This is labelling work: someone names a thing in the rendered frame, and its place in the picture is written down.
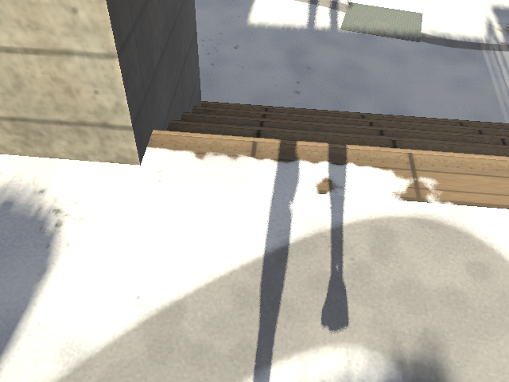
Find stairs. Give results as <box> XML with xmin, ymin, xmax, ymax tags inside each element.
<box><xmin>167</xmin><ymin>103</ymin><xmax>509</xmax><ymax>157</ymax></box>

